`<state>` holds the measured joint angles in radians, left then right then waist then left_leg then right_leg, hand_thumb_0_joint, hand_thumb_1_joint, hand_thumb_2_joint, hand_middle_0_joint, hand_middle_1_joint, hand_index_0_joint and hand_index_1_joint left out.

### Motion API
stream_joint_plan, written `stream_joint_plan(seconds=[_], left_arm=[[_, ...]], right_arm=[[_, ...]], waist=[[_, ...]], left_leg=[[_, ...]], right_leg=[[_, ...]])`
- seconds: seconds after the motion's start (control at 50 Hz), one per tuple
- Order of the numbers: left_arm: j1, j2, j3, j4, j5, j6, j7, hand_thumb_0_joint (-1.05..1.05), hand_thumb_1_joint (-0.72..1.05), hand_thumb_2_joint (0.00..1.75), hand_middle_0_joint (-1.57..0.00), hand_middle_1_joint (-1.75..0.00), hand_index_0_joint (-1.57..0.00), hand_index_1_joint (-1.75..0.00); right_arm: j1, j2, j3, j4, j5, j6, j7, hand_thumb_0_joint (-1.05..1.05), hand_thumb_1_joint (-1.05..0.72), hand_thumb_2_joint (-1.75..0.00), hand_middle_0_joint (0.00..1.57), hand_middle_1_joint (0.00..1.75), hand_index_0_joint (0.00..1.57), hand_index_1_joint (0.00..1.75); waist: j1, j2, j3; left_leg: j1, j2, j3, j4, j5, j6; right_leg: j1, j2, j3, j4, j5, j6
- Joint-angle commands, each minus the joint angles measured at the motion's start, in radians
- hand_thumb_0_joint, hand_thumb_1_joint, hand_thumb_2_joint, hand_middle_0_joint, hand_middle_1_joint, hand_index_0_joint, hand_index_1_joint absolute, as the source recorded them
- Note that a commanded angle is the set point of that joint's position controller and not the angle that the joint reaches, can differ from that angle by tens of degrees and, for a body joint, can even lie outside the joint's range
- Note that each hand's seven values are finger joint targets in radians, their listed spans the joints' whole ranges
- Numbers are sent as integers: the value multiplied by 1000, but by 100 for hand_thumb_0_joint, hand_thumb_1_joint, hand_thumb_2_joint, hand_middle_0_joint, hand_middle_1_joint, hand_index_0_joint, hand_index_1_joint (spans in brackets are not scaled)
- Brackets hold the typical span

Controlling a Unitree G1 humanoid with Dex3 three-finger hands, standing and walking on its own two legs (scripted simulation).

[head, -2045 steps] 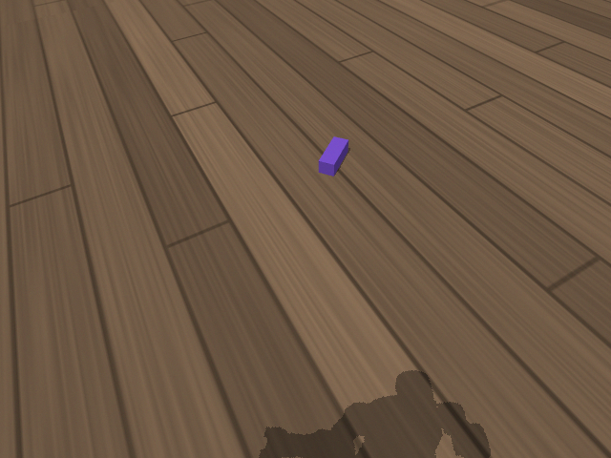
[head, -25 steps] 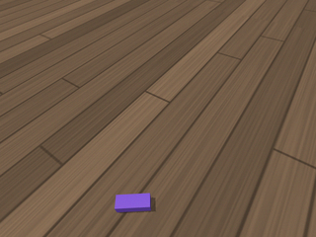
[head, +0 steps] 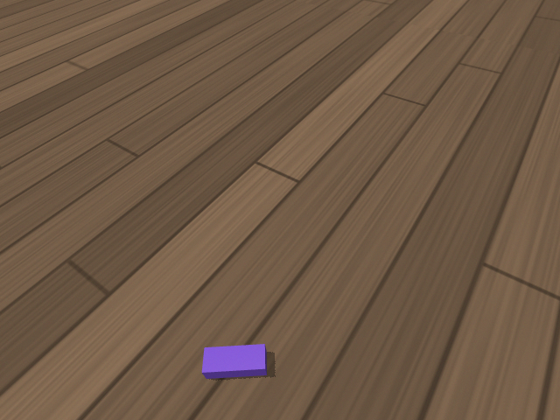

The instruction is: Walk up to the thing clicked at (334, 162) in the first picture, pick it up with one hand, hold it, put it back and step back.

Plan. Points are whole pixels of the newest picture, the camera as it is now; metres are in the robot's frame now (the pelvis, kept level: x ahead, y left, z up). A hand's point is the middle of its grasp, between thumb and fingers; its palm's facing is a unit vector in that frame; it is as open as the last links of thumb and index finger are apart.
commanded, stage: stand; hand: left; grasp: from above
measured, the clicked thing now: (235, 361) +0.43 +0.23 -0.75
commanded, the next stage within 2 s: step back in 0.22 s
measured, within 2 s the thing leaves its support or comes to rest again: neither
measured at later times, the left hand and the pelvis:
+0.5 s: hand out of the picture +0.05 +0.26 -0.17, palm faces -0.05 -0.91 -0.41, open 7.4 cm; pelvis -0.05 -0.01 -0.02, yaw -1 degrees
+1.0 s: hand out of the picture -0.04 +0.30 -0.18, palm faces -0.06 -0.93 -0.37, open 7.4 cm; pelvis -0.16 +0.04 -0.02, yaw -3 degrees
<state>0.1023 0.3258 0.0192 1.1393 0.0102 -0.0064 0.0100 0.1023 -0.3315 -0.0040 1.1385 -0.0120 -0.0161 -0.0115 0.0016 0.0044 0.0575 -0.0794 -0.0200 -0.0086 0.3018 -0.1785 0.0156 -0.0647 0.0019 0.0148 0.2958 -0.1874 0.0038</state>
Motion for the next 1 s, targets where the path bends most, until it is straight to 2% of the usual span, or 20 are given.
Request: stream_joint_plan(seconds=[0.0, 0.18, 0.2, 0.22, 0.38, 0.42, 0.46, 0.48, 0.5, 0.54, 0.64, 0.66, 0.7, 0.72, 0.74, 0.76, 0.78, 0.82, 0.92, 0.98], left_arm=[[-41, 207, 38, -58, 0, -25, 12, 0, 90, 90, -20, -30, -20, -30], [-36, 209, 32, -63, -3, -28, 11, 0, 90, 90, -20, -30, -20, -30], [-29, 292, 69, -100, -14, -18, 16, 0, 90, 90, -20, -30, -20, -30], [-17, 285, 70, -111, -18, -13, 21, 0, 90, 90, -20, -30, -20, -30], [44, 251, 66, -209, -1, 16, 16, 0, 90, 90, -20, -30, -20, -30], [68, 279, 76, -226, 3, 14, 15, 0, 90, 90, -20, -30, -20, -30], [38, 371, 102, -256, 13, 10, 14, 0, 90, 90, -20, -30, -20, -30], [24, 385, 105, -282, 26, 4, 19, 0, 90, 90, -20, -30, -20, -30], [-22, 372, 106, -304, 27, 4, 24, 0, 90, 90, -20, -30, -20, -30], [-110, 331, 100, -340, 29, 7, 33, 0, 90, 90, -20, -30, -20, -30], [-18, 302, 106, -366, 33, 27, 34, 0, 90, 90, -20, -30, -20, -30], [-6, 309, 104, -364, 25, 35, 28, 0, 90, 90, -20, -30, -20, -30], [-1, 307, 101, -376, 7, 51, 17, 0, 90, 90, -20, -30, -20, -30], [22, 252, 89, -386, 2, 54, 13, 0, 90, 90, -20, -30, -20, -30], [-15, 241, 92, -402, 2, 50, 21, 0, 90, 90, -20, -30, -20, -30], [-91, 268, 104, -401, 25, 49, 34, 0, 90, 90, -20, -30, -20, -30], [-85, 269, 108, -385, 22, 50, 35, 0, 90, 90, -20, -30, -20, -30], [20, 234, 104, -359, -6, 49, 27, 0, 90, 90, -20, -30, -20, -30], [26, 229, 106, -390, 12, 41, 20, 0, 90, 90, -20, -30, -20, -30], [7, 228, 110, -406, 12, 36, 14, 0, 90, 90, -20, -30, -20, -30]], right_arm=[[-33, -210, -40, -55, -1, -21, -10, 0, -90, -90, 20, 30, 20, 30], [-29, -210, -36, -54, -1, -20, -8, 0, -90, -90, 20, 30, 20, 30], [-69, -264, -59, -79, 4, 1, -3, 0, -90, -90, 20, 30, 20, 30], [-49, -250, -58, -90, 12, 9, -3, 0, -90, -90, 20, 30, 20, 30], [-58, -283, -101, -194, 14, 41, 3, 0, -90, -90, 20, 30, 20, 30], [-71, -268, -101, -221, 16, 48, 6, 0, -90, -90, 20, 30, 20, 30], [-58, -223, -93, -238, 12, 59, 9, 0, -90, -90, 20, 30, 20, 30], [-26, -227, -98, -240, 1, 71, 6, 0, -90, -90, 20, 30, 20, 30], [14, -242, -104, -228, 5, 77, 7, 0, -90, -90, 20, 30, 20, 30], [86, -252, -106, -217, 23, 73, 10, 0, -90, -90, 20, 30, 20, 30], [96, -239, -91, -248, -2, 56, 2, 0, -90, -90, 20, 30, 20, 30], [101, -238, -96, -243, -11, 51, 3, 0, -90, -90, 20, 30, 20, 30], [148, -239, -103, -230, -28, 38, -1, 0, -90, -90, 20, 30, 20, 30], [126, -305, -121, -241, -44, 32, 0, 0, -90, -90, 20, 30, 20, 30], [55, -424, -141, -272, -38, 33, 10, 0, -90, -90, 20, 30, 20, 30], [69, -434, -148, -283, -28, 26, 9, 0, -90, -90, 20, 30, 20, 30], [42, -369, -132, -279, -28, 20, 1, 0, -90, -90, 20, 30, 20, 30], [-23, -297, -106, -296, -27, 18, -14, 0, -90, -90, 20, 30, 20, 30], [77, -284, -115, -319, -11, 20, -28, 0, -90, -90, 20, 30, 20, 30], [117, -296, -120, -328, -11, 20, -29, 0, -90, -90, 20, 30, 20, 30]], waist=[[-6, 3, -88], [-6, -10, -73], [-6, -30, 24], [-10, -22, 4], [-6, 79, -141], [10, 13, -148], [24, -198, -103], [24, -212, -85], [-2, -163, -71], [-32, -144, -86], [19, -173, -152], [18, -180, -151], [-18, -134, -121], [0, 66, -102], [-19, 271, -66], [-72, 250, -44], [-44, 122, -35], [32, 113, -36], [-30, 132, -82], [-56, 128, -86]], left_leg=[[26, 146, -113, -33, 212, 12], [15, 143, -111, -35, 207, 11], [-48, 131, -108, 63, 296, 21], [-58, 130, -101, 87, 321, 24], [-135, 196, -170, 182, 224, 142], [-180, 118, -123, 310, 104, 115], [-264, -84, -15, 631, -242, 14], [-290, -98, -93, 800, -448, 9], [-273, -83, -152, 901, -434, 3], [-276, -71, -146, 935, -362, -8], [-286, 7, -71, 419, -338, -16], [-231, -4, -36, 312, -291, -13], [-101, 5, -6, 46, 3, -5], [-45, 175, -256, 12, 75, 42], [-100, 379, -463, -6, 242, 181], [-215, 442, -532, -18, 269, 283], [-178, 371, -398, 41, 365, 239], [-73, 236, -207, 132, 501, 151], [113, 283, -225, 197, 588, 227], [109, 290, -230, 212, 573, 234]], right_leg=[[3, -128, 89, -25, 182, -27], [-10, -127, 91, -32, 185, -24], [-105, -110, 103, 49, 330, -29], [-101, -109, 94, 77, 348, -38], [-124, -49, 72, 324, 144, -86], [-146, -114, 159, 259, 190, -138], [-191, -339, 412, 45, 296, -282], [-239, -408, 506, 17, 312, -339], [-298, -389, 449, 28, 286, -333], [-262, -300, 294, 76, 284, -281], [2, -245, 233, 203, 361, -199], [-18, -223, 221, 231, 358, -182], [-130, -163, 172, 324, 273, -111], [-289, -44, 109, 423, 40, -57], [-427, 134, 53, 604, -423, -9], [-384, 115, 175, 800, -491, -3], [-401, 115, 211, 871, -426, -13], [-480, 127, 210, 929, -302, -25], [-499, 101, 154, 818, -326, 24], [-446, 74, 120, 677, -343, 24]])
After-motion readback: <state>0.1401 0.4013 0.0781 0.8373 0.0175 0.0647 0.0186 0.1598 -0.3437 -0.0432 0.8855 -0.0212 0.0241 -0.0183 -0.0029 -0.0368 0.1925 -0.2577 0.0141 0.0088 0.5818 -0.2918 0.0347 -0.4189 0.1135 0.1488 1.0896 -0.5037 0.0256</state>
